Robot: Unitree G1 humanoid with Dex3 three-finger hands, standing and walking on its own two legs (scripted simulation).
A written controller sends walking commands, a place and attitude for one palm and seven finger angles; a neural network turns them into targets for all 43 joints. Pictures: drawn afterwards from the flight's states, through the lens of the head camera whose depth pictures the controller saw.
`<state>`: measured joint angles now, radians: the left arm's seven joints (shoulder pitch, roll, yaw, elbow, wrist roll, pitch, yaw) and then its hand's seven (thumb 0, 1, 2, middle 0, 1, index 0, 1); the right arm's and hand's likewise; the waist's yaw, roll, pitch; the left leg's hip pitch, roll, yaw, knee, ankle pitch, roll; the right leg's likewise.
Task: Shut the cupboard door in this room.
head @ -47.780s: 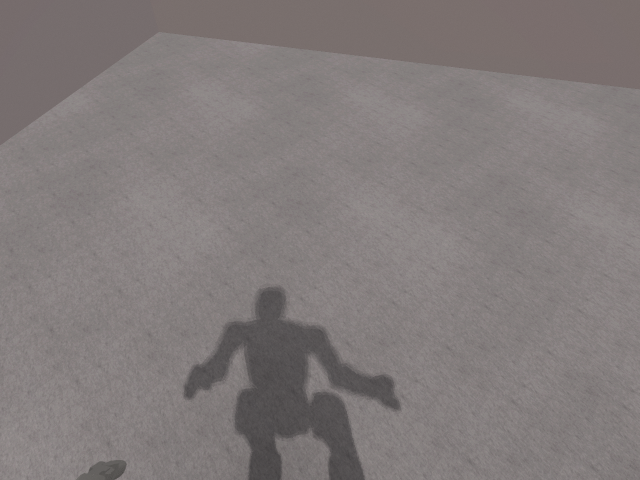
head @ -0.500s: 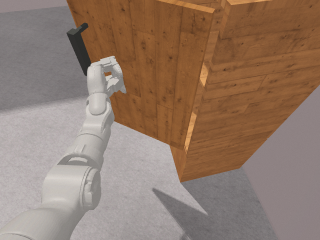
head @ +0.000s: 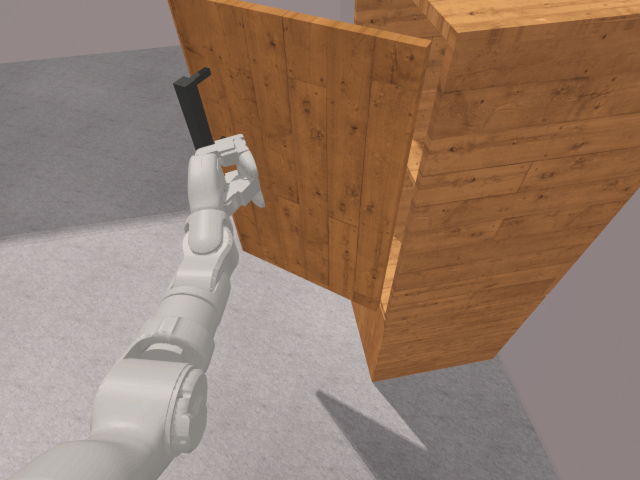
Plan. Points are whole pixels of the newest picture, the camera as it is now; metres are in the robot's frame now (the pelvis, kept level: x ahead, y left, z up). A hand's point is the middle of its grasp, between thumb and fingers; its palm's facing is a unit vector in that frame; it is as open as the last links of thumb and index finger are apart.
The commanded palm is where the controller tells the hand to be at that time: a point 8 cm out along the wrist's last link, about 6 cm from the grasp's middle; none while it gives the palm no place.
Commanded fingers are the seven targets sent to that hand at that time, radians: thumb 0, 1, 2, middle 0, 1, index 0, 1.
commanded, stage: draw the hand back to the body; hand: left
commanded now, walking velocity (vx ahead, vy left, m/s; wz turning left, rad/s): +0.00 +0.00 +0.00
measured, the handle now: (205, 116) +0.65 +0.16 +0.11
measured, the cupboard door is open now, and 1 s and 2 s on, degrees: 51 51 51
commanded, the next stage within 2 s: step back with the hand held close in 1.44 s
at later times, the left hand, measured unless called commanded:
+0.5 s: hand (147, 270) +0.31 +0.16 +0.16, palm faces +0.09 -0.98 -0.16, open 3.1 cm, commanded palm +0.27 +0.22 +0.16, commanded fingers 0.00 0.90 0.90 -0.94 -1.11 -0.94 -1.11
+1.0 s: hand out of the picture +0.22 +0.28 +0.18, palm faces +0.39 -0.84 -0.38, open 5.6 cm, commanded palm +0.16 +0.33 +0.20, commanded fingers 0.00 0.90 0.90 -0.25 -0.36 -0.25 -0.36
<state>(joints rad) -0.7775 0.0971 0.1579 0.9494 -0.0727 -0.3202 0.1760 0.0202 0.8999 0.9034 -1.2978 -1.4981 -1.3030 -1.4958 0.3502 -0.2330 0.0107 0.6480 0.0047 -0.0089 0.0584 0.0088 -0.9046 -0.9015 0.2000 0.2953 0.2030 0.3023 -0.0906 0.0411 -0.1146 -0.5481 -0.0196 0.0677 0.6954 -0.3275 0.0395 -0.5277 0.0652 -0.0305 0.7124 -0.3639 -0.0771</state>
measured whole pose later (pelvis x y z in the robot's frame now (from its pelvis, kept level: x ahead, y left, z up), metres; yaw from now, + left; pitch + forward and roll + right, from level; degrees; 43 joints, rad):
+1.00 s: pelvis +0.02 +0.03 +0.03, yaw +1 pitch -3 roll -1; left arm 0.41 0.34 0.27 -0.32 -0.09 -0.05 0.09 0.02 0.89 0.90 -0.52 -0.65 -0.53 -0.64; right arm 0.22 -0.23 0.03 0.61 0.02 0.03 -0.04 0.02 -0.90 -0.90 0.20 0.30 0.20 0.30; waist 0.05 0.09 0.00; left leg -0.10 -0.06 0.04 0.38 -0.23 0.07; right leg -0.05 0.04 -0.03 0.35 -0.25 -0.03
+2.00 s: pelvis -0.01 +0.05 +0.02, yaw -1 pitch +2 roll -1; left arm 0.56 0.46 0.42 -0.47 -0.08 -0.16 0.11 0.02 0.89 0.90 -0.21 -0.30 -0.22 -0.30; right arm 0.19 -0.26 -0.02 0.52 0.03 0.07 -0.08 0.01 -0.90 -0.90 0.20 0.30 0.20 0.30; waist 0.00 0.04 -0.02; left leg -0.30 -0.06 0.10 0.50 -0.24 0.11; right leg -0.27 0.03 0.02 0.50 -0.26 0.00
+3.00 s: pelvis -0.11 +0.08 +0.03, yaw -1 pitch +6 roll -7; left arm 0.53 0.43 0.47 -0.55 -0.07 -0.28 0.15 0.02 0.89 0.90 -0.21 -0.30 -0.21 -0.30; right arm 0.22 -0.17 0.00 0.65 -0.02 -0.10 -0.05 0.02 -0.90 -0.90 0.20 0.30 0.21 0.30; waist 0.03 0.00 -0.09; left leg -0.47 0.02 0.07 0.37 -0.01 0.12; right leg -0.17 0.09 0.01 0.68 -0.51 -0.01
